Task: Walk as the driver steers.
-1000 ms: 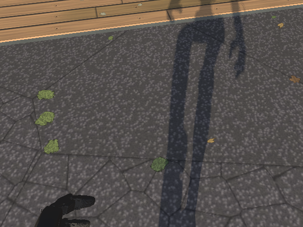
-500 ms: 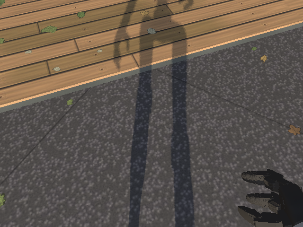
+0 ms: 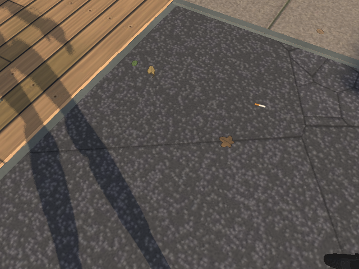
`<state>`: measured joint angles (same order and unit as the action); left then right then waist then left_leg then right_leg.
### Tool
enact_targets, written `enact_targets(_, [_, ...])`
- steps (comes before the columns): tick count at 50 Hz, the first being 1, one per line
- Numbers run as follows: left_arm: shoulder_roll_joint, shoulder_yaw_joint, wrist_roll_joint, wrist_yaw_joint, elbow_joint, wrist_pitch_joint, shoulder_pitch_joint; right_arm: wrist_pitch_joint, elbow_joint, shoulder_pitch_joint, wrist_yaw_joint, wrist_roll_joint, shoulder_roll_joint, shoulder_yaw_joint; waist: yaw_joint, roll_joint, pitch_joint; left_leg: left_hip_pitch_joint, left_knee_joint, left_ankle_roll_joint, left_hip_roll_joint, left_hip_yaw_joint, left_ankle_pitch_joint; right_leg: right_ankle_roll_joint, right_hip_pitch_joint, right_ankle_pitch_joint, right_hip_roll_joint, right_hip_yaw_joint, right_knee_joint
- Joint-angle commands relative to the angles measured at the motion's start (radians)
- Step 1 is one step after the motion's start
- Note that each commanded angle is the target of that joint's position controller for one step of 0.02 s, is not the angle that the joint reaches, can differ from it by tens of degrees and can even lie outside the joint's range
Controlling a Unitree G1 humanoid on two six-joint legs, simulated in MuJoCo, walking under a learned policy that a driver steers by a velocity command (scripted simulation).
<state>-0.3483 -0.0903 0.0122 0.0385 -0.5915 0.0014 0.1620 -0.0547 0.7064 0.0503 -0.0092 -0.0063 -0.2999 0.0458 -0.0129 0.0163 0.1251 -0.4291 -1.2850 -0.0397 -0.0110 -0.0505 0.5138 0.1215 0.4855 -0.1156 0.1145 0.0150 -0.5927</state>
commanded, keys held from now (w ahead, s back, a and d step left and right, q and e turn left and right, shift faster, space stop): e+shift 0.52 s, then q+shift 0.22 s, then w+q+shift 0.26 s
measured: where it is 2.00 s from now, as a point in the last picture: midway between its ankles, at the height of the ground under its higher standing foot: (165, 124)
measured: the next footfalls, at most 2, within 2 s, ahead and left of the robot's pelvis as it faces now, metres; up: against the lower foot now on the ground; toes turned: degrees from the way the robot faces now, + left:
left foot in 0.32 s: +0.21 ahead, +0.16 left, +0.00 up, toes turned -28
right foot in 0.72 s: +0.03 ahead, -0.06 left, +0.00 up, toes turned -32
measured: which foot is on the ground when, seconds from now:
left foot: up 0.00-0.30, down 0.32-0.72, up 0.74-1.00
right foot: down 0.00-0.32, up 0.34-0.70, down 0.72-1.00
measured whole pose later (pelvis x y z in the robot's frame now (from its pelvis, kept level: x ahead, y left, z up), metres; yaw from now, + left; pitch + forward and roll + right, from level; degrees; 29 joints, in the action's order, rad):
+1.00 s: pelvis +0.12 +0.05 +0.03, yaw -22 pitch +2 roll +0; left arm -0.27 -0.06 -0.03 -0.03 -0.70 -0.07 0.33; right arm 0.02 0.73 0.27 0.05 0.01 -0.34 0.10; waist 0.00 0.02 -0.05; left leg -0.71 -1.17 -0.04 0.08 0.00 0.18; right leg -0.03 0.05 -0.28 -0.07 -0.16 -0.30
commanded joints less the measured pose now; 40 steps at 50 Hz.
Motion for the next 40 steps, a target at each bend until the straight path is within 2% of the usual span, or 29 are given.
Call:
enact_targets(1, [-0.150, -0.043, 0.005, -0.028, 0.122, -0.009, -0.038, 0.000, -0.072, 0.033, -0.008, 0.019, -0.169, 0.047, 0.047, -0.024, -0.264, -0.162, 0.102, 0.005, 0.030, -0.097, -0.058, 0.179, -0.306, 0.221, -0.269, 0.482, 0.263])
enact_targets(2, [-0.151, -0.046, -0.002, -0.038, 0.127, -0.001, -0.050, 0.006, -0.069, 0.036, -0.006, 0.021, -0.150, 0.045, 0.054, -0.030, -0.261, -0.121, 0.176, -0.004, 0.014, -0.081, -0.072, 0.165, -0.262, 0.284, -0.235, 0.441, 0.252])
enact_targets(4, [-0.163, -0.055, -0.003, -0.058, 0.125, 0.013, -0.027, 0.011, -0.064, 0.024, -0.004, 0.020, -0.099, 0.033, 0.045, -0.025, -0.285, -0.085, 0.297, -0.028, -0.021, -0.062, -0.108, 0.156, -0.241, 0.378, -0.205, 0.418, 0.227])
enact_targets(6, [-0.167, -0.059, 0.003, -0.073, 0.127, 0.030, -0.020, 0.021, -0.061, 0.019, -0.003, 0.011, -0.078, 0.027, 0.038, -0.037, -0.312, -0.064, 0.377, -0.045, -0.042, -0.075, -0.172, 0.141, -0.236, 0.304, -0.196, 0.444, 0.218])
enact_targets(9, [-0.149, -0.056, 0.005, -0.079, 0.134, 0.047, -0.029, 0.032, -0.066, -0.011, -0.002, 0.005, -0.075, 0.030, 0.020, -0.100, -0.286, -0.033, 0.479, -0.045, -0.061, -0.086, -0.240, 0.099, -0.197, 0.085, -0.167, 0.482, 0.222])
enact_targets(12, [-0.133, -0.053, 0.004, -0.071, 0.135, 0.053, -0.023, 0.025, -0.077, -0.031, 0.002, 0.003, -0.082, 0.039, 0.000, -0.162, -0.255, 0.023, 0.607, -0.028, -0.072, -0.097, -0.237, 0.068, -0.195, -0.010, -0.151, 0.538, 0.202])
enact_targets(14, [-0.125, -0.052, 0.009, -0.066, 0.140, 0.056, -0.037, 0.016, -0.070, 0.005, 0.007, 0.000, -0.099, 0.052, 0.016, -0.191, -0.249, 0.111, 0.757, -0.008, -0.064, -0.095, -0.274, 0.042, -0.189, -0.037, -0.133, 0.576, 0.162])
enact_targets(15, [-0.112, -0.046, 0.016, -0.065, 0.144, 0.058, -0.048, 0.014, -0.056, 0.045, 0.007, 0.003, -0.109, 0.062, 0.038, -0.181, -0.248, 0.198, 0.882, 0.010, -0.034, -0.082, -0.365, 0.014, -0.153, -0.096, -0.098, 0.561, 0.113])
enact_targets(16, [-0.057, -0.030, 0.014, -0.063, 0.137, 0.060, 0.017, 0.020, -0.059, 0.057, 0.002, 0.016, -0.161, 0.076, 0.008, -0.045, -0.287, 0.333, 0.943, 0.079, 0.149, -0.212, -0.371, -0.033, -0.057, -0.399, -0.021, 0.465, -0.058])
enact_targets(17, [-0.048, -0.028, 0.020, -0.061, 0.161, 0.054, 0.032, 0.033, -0.072, 0.036, -0.002, 0.047, -0.220, 0.082, -0.032, 0.233, -0.246, 0.333, 1.016, 0.223, 0.339, -0.461, -0.429, -0.088, 0.123, -0.526, 0.113, 0.226, -0.289])
enact_targets(18, [-0.147, -0.054, 0.003, -0.052, 0.158, 0.036, 0.040, 0.025, -0.092, 0.009, -0.006, 0.063, -0.180, 0.080, -0.040, 0.246, -0.216, 0.267, 1.043, 0.290, 0.420, -0.557, -0.385, -0.133, 0.183, -0.459, 0.006, 0.211, -0.486])
enact_targets(19, [-0.190, -0.067, 0.010, -0.048, 0.128, 0.037, 0.049, 0.026, -0.116, -0.044, -0.017, 0.051, -0.126, 0.065, -0.044, 0.176, -0.189, 0.239, 1.026, 0.267, 0.368, -0.434, -0.327, -0.153, 0.178, -0.378, -0.043, 0.180, -0.561])
enact_targets(20, [-0.180, -0.067, 0.011, -0.051, 0.101, 0.046, 0.066, 0.033, -0.127, -0.074, -0.028, 0.035, -0.098, 0.058, -0.045, 0.122, -0.165, 0.218, 1.010, 0.223, 0.292, -0.318, -0.289, -0.168, 0.174, -0.313, -0.061, 0.156, -0.609])
enact_targets(21, [-0.156, -0.061, 0.005, -0.054, 0.089, 0.055, 0.083, 0.038, -0.130, -0.076, -0.038, 0.023, -0.099, 0.055, -0.040, 0.093, -0.157, 0.223, 1.000, 0.207, 0.260, -0.253, -0.314, -0.179, 0.190, -0.265, -0.072, 0.129, -0.685])
enact_targets(22, [-0.130, -0.052, 0.008, -0.051, 0.089, 0.059, 0.084, 0.042, -0.128, -0.063, -0.045, 0.021, -0.100, 0.051, -0.028, 0.077, -0.144, 0.217, 1.002, 0.213, 0.250, -0.194, -0.376, -0.188, 0.200, -0.244, -0.088, 0.097, -0.724])
enact_targets(24, [-0.097, -0.036, 0.020, -0.051, 0.112, 0.056, 0.030, 0.049, -0.114, -0.008, -0.049, 0.031, -0.115, 0.054, 0.010, 0.090, -0.141, 0.266, 1.013, 0.226, 0.236, -0.104, -0.442, -0.203, 0.226, -0.210, -0.130, 0.036, -0.663])
enact_targets(26, [-0.081, -0.027, 0.021, -0.051, 0.133, 0.054, -0.023, 0.056, -0.098, 0.050, -0.047, 0.037, -0.134, 0.061, 0.053, 0.114, -0.165, 0.354, 1.013, 0.250, 0.265, -0.073, -0.479, -0.223, 0.249, -0.214, -0.170, 0.017, -0.582])
enact_targets(27, [-0.064, -0.017, 0.012, -0.051, 0.142, 0.051, -0.048, 0.059, -0.088, 0.084, -0.041, 0.034, -0.143, 0.064, 0.074, 0.109, -0.183, 0.362, 1.005, 0.268, 0.271, -0.080, -0.502, -0.226, 0.213, -0.243, -0.175, 0.022, -0.528])
enact_targets(28, [-0.043, -0.007, 0.003, -0.051, 0.146, 0.047, -0.055, 0.062, -0.080, 0.094, -0.033, 0.029, -0.154, 0.067, 0.075, 0.106, -0.202, 0.357, 0.995, 0.278, 0.273, -0.072, -0.528, -0.222, 0.158, -0.278, -0.171, 0.024, -0.465])
enact_targets(29, [-0.021, 0.004, -0.005, -0.051, 0.143, 0.043, -0.052, 0.064, -0.076, 0.089, -0.023, 0.023, -0.166, 0.069, 0.070, 0.114, -0.217, 0.336, 0.986, 0.283, 0.271, -0.058, -0.557, -0.213, 0.089, -0.317, -0.161, 0.017, -0.394])
enact_targets(31, [-0.010, 0.012, -0.009, -0.051, 0.112, 0.037, -0.012, 0.063, -0.068, 0.072, -0.002, 0.008, -0.171, 0.067, 0.053, 0.145, -0.232, 0.289, 0.972, 0.285, 0.266, -0.043, -0.600, -0.195, -0.043, -0.346, -0.128, -0.011, -0.250])
enact_targets(33, [0.002, 0.015, -0.014, -0.051, 0.064, 0.036, 0.045, 0.055, -0.046, 0.071, 0.016, -0.009, -0.128, 0.044, 0.023, 0.157, -0.236, 0.257, 0.932, 0.267, 0.251, -0.053, -0.601, -0.172, -0.183, -0.258, -0.114, -0.017, -0.016])
enact_targets(34, [0.017, 0.018, -0.017, -0.048, 0.032, 0.035, 0.091, 0.050, -0.034, 0.067, 0.024, -0.022, -0.103, 0.031, -0.007, 0.151, -0.231, 0.206, 0.902, 0.237, 0.230, -0.042, -0.592, -0.151, -0.308, -0.115, -0.099, -0.032, 0.183])
enact_targets(35, [-0.016, 0.011, -0.017, -0.049, 0.025, 0.035, 0.099, 0.042, -0.016, 0.113, 0.031, -0.034, -0.095, 0.025, -0.005, 0.142, -0.230, 0.134, 0.879, 0.180, 0.205, -0.040, -0.554, -0.124, -0.438, -0.018, -0.107, -0.011, 0.275])
enact_targets(36, [-0.087, -0.004, -0.019, -0.061, 0.029, 0.039, 0.132, 0.029, -0.022, 0.144, 0.043, -0.008, -0.070, 0.013, 0.007, 0.042, -0.284, 0.041, 0.796, 0.096, 0.151, -0.016, -0.371, -0.085, -0.585, 0.147, -0.254, 0.127, 0.235])
enact_targets(37, [-0.172, -0.019, -0.036, -0.074, 0.045, 0.051, 0.072, 0.014, -0.047, 0.157, 0.058, 0.015, -0.034, 0.002, 0.046, -0.188, -0.272, -0.110, 0.682, 0.019, 0.063, 0.078, -0.081, 0.029, -0.579, 0.329, -0.443, 0.244, 0.167])
enact_targets(38, [-0.171, -0.035, -0.050, -0.071, 0.036, 0.047, 0.098, 0.017, -0.060, 0.097, 0.044, -0.012, -0.098, 0.019, -0.043, -0.266, -0.290, -0.130, 0.501, -0.001, 0.046, 0.109, 0.045, 0.131, -0.457, -0.011, -0.493, 0.283, 0.258])
enact_targets(39, [-0.155, -0.035, -0.046, -0.066, 0.033, 0.027, 0.131, 0.025, -0.067, 0.058, 0.036, -0.036, -0.163, 0.045, -0.084, -0.237, -0.222, -0.225, 0.313, 0.008, 0.064, 0.076, 0.028, 0.137, -0.440, -0.394, -0.481, 0.325, 0.348])
enact_targets(40, [-0.141, -0.029, -0.028, -0.067, 0.015, 0.004, 0.124, 0.037, -0.068, 0.057, 0.027, -0.043, -0.163, 0.058, -0.073, -0.264, -0.158, -0.347, 0.199, 0.019, 0.077, 0.050, -0.004, 0.103, -0.446, -0.583, -0.476, 0.353, 0.403])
